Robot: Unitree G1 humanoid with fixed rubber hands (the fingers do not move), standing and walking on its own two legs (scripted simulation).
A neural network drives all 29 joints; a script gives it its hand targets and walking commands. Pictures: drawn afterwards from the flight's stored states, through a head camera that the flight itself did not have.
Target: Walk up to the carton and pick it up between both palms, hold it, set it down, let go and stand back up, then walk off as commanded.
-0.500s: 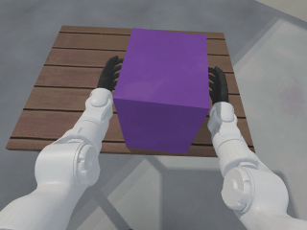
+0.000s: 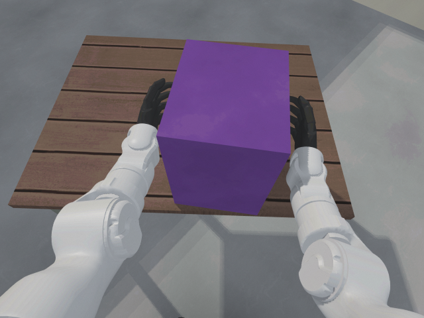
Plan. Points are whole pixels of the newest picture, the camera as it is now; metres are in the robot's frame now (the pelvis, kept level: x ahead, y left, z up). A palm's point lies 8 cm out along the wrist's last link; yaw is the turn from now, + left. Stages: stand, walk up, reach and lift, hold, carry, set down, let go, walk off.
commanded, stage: reach and lift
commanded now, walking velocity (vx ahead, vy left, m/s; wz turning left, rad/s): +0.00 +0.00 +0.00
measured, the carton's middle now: (225, 135) +0.49 +0.01 +0.01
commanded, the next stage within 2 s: none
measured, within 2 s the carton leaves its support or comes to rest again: leaves its support in 0.88 s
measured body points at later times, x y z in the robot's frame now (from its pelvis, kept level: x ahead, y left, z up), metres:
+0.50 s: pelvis +0.00 +0.00 +0.00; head +0.12 +0.02 +0.43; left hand +0.49 +0.15 +0.07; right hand +0.47 -0.14 +0.06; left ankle +0.01 +0.12 -0.73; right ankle -0.01 -0.11 -0.73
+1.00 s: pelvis -0.01 +0.00 +0.00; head +0.10 +0.02 +0.44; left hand +0.47 +0.16 +0.07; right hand +0.44 -0.14 +0.07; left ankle +0.01 +0.12 -0.73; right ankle -0.01 -0.11 -0.73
